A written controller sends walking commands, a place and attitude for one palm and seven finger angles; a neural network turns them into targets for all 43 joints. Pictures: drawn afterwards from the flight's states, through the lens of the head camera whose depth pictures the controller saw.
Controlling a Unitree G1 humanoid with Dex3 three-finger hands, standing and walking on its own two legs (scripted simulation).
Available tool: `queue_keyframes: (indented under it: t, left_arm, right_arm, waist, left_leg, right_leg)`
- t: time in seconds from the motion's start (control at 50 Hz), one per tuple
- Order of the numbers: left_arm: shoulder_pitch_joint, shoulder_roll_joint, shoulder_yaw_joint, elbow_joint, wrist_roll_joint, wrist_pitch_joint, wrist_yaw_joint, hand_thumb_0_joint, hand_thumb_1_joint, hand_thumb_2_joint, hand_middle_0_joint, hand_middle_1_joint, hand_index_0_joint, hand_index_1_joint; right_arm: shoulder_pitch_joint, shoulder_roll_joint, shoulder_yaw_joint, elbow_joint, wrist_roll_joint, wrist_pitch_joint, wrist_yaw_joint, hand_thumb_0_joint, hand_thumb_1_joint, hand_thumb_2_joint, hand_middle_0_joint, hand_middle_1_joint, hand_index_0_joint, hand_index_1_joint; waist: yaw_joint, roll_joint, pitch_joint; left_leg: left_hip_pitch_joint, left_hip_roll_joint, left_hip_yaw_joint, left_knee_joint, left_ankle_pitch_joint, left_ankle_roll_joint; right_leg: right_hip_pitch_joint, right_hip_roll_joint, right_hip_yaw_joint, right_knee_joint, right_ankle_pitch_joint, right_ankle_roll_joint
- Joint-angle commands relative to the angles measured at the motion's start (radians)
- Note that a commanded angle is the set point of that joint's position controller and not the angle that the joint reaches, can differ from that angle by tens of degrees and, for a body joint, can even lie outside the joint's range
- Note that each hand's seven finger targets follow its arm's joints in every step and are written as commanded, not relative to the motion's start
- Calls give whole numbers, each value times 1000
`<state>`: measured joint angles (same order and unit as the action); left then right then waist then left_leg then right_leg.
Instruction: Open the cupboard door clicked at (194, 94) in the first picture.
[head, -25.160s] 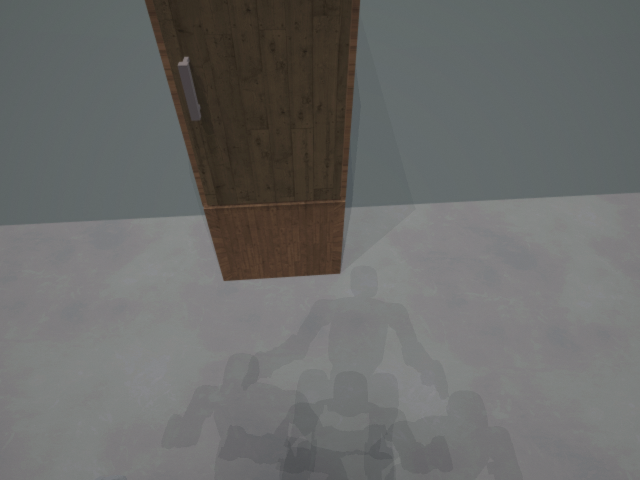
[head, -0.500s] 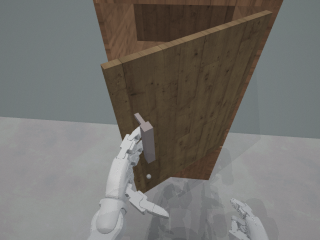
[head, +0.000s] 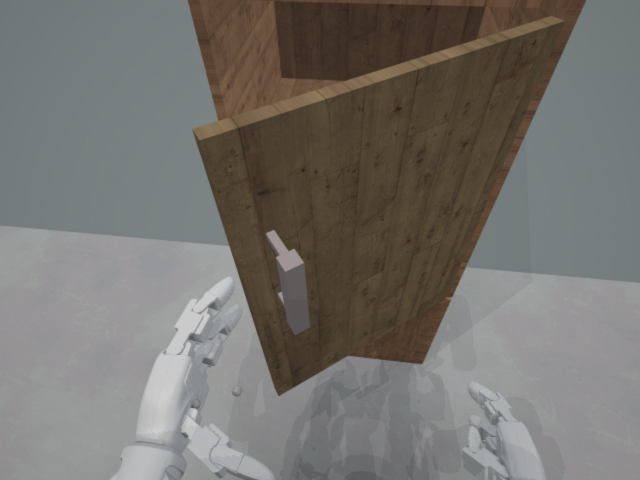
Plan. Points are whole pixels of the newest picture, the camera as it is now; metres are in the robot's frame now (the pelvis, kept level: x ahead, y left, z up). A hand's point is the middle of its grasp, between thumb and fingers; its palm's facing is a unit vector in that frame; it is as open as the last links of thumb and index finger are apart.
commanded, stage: slide the hand sideways off the handle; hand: left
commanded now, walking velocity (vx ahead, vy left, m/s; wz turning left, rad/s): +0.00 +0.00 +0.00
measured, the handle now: (287, 283) +0.32 +0.06 +0.10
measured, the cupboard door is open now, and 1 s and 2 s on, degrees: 38 38 38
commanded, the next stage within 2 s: draw the hand back to the body in 0.24 s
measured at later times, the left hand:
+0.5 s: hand (189, 409) +0.18 +0.14 +0.10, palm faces -0.09 -0.99 -0.05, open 16.3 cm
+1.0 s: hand (98, 389) +0.18 +0.20 +0.15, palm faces +0.16 -0.95 -0.27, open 15.3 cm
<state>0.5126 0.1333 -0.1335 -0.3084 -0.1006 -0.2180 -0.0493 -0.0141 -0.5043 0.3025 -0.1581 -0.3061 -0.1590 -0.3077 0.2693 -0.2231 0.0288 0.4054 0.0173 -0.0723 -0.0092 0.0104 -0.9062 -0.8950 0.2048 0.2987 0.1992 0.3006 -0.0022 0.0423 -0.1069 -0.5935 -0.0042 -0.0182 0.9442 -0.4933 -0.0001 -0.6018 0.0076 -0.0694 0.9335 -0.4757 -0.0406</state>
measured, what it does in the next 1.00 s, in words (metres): stands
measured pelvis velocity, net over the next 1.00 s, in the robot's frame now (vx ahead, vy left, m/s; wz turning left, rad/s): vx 0.00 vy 0.02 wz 0.00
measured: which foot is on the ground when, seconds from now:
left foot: down 0.00-1.00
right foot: down 0.00-1.00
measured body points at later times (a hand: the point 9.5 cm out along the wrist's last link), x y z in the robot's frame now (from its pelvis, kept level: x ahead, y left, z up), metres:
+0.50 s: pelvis -0.01 +0.01 +0.00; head +0.01 +0.00 +0.45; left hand +0.18 +0.19 +0.10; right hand +0.17 -0.21 -0.07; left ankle -0.01 +0.12 -0.69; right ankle +0.00 -0.09 -0.69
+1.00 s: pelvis +0.00 +0.02 +0.03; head -0.02 +0.01 +0.48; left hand +0.17 +0.25 +0.16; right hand +0.18 -0.19 -0.03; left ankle -0.01 +0.12 -0.69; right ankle +0.00 -0.09 -0.69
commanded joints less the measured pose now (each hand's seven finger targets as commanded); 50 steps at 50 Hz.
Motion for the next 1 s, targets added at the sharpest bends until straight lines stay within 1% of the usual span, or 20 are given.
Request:
queue_keyframes:
  t: [0.0,0.08,0.12,0.14,0.18,0.24,0.3,0.36,0.42,0.46,0.5,0.6,0.72,0.82,0.84,0.86,0.88,0.92,0.96,0.98]
  left_arm:
    - [-14,63,71,-242,-37,-87,-41,0,-500,300,-150,-300,-150,-300]
    - [47,89,120,-244,-72,-100,-78,0,-500,300,-150,-300,-150,-300]
    - [57,103,134,-245,-77,-104,-91,0,-500,300,-150,-300,-150,-300]
    - [39,91,118,-250,-84,-104,-99,0,-500,300,-150,-300,-150,-300]
    - [27,117,153,-227,-94,-107,-108,0,-500,300,-150,-300,-150,-300]
    - [5,94,120,-261,-100,-118,-116,0,-500,300,-150,-300,-150,-300]
    - [43,96,124,-244,-106,-109,-116,0,-500,300,-150,-300,-150,-300]
    - [31,132,149,-303,-91,-102,-99,0,-500,300,-150,-300,-150,-300]
    - [49,174,213,-290,-96,-71,-82,0,-500,300,-150,-300,-150,-300]
    - [41,142,193,-304,-107,-56,-87,0,-500,300,-150,-300,-150,-300]
    - [35,141,191,-321,-122,-39,-97,0,-500,300,-150,-300,-150,-300]
    - [35,166,216,-342,-138,2,-127,0,-500,300,-150,-300,-150,-300]
    - [18,209,285,-355,-153,46,-137,0,-500,300,-150,-300,-150,-300]
    - [-11,238,332,-370,-174,82,-157,0,-325,375,-156,-300,-156,-300]
    - [-51,328,321,-490,-31,84,-13,0,-290,390,-158,-300,-158,-300]
    - [37,248,296,-421,-17,111,51,0,-255,405,-159,-300,-159,-300]
    - [52,215,264,-403,4,126,86,0,-220,420,-160,-300,-160,-300]
    - [45,263,309,-390,28,134,130,0,-150,450,-162,-300,-162,-300]
    - [11,258,301,-411,41,127,151,0,-80,480,-165,-300,-165,-300]
    - [9,268,309,-409,48,124,160,0,-45,495,-166,-300,-166,-300]
  right_arm:
    - [-54,-97,-45,-165,1,-64,-16,0,-900,-900,200,300,200,300]
    - [-58,-99,-51,-160,9,-71,-22,0,-900,-900,200,300,200,300]
    - [-62,-102,-54,-159,11,-72,-26,0,-900,-900,200,300,200,300]
    - [-64,-100,-51,-162,12,-75,-27,0,-900,-900,200,300,200,300]
    - [-66,-106,-53,-154,13,-79,-33,0,-900,-900,200,300,200,300]
    - [-66,-108,-54,-161,15,-93,-34,0,-900,-900,200,300,200,300]
    - [-61,-107,-55,-162,16,-98,-35,0,-900,-900,200,300,200,300]
    - [-70,-104,-53,-169,19,-99,-34,0,-900,-900,200,300,200,300]
    - [-73,-101,-51,-162,23,-91,-39,0,-900,-900,200,300,200,300]
    - [-81,-100,-45,-168,29,-93,-41,0,-900,-900,200,300,200,300]
    - [-83,-102,-40,-168,32,-100,-44,0,-900,-900,200,300,200,300]
    - [-89,-111,-33,-157,37,-114,-51,0,-900,-900,200,300,200,300]
    - [-100,-116,-29,-138,39,-132,-59,0,-900,-900,200,300,200,300]
    - [-110,-121,-24,-123,43,-150,-65,0,-900,-900,200,300,200,300]
    - [-111,-101,-23,-140,28,-138,-92,0,-900,-900,200,300,200,300]
    - [-94,-85,-16,-125,20,-129,-100,0,-900,-900,200,300,200,300]
    - [-90,-85,-11,-113,17,-121,-100,0,-900,-900,200,300,200,300]
    - [-110,-95,-16,-93,14,-108,-103,0,-900,-900,200,300,200,300]
    - [-117,-96,-11,-83,8,-108,-103,0,-900,-900,200,300,200,300]
    - [-121,-96,-12,-74,6,-109,-104,0,-900,-900,200,300,200,300]
  waist:
    - [-12,-91,-140]
    - [-6,-80,-146]
    - [-1,-66,-143]
    - [-15,-55,-123]
    - [-16,-77,-100]
    - [-18,-49,-131]
    - [-12,-66,-124]
    - [5,-16,-148]
    - [15,-50,-139]
    - [7,-40,-105]
    - [5,-32,-96]
    - [6,-19,-64]
    - [20,-13,-60]
    - [27,-7,-53]
    - [61,24,-49]
    - [41,26,14]
    - [36,15,39]
    - [43,-32,31]
    - [36,14,30]
    - [37,11,33]
  left_leg:
    - [8,-27,-3,-95,246,21]
    - [-5,-28,-4,-83,264,19]
    - [-5,-27,-4,-83,265,20]
    - [-9,-29,-4,-80,244,20]
    - [-29,-26,-9,-76,215,19]
    - [-5,-26,-11,-75,218,22]
    - [-17,-24,-15,-79,211,19]
    - [11,-23,-17,-100,225,22]
    - [10,-18,-17,-113,224,22]
    - [22,-17,-17,-130,211,22]
    - [39,-14,-23,-147,203,21]
    - [66,-9,-31,-178,194,22]
    - [109,-5,-38,-212,211,20]
    - [147,-2,-44,-242,236,19]
    - [149,8,-36,-292,234,19]
    - [151,9,-35,-311,205,12]
    - [159,10,-37,-324,216,12]
    - [190,16,-37,-350,233,14]
    - [231,15,-35,-382,244,14]
    - [250,15,-32,-394,250,15]
  right_leg:
    - [143,-10,75,-160,346,34]
    - [155,-14,81,-154,387,38]
    - [144,-9,76,-150,368,34]
    - [122,-10,75,-156,338,36]
    - [104,-10,84,-166,278,35]
    - [90,-4,69,-154,252,28]
    - [87,-2,64,-152,244,29]
    - [102,2,49,-141,238,19]
    - [123,7,48,-156,233,20]
    - [113,10,37,-169,219,22]
    - [113,12,28,-178,209,23]
    - [121,15,15,-202,191,23]
    - [156,17,2,-225,201,22]
    - [189,17,-5,-249,227,21]
    - [236,-2,53,-298,227,9]
    - [218,-5,44,-323,196,8]
    - [230,-7,34,-331,204,11]
    - [269,-5,32,-363,211,12]
    - [297,-9,31,-383,218,13]
    - [306,-8,32,-396,224,14]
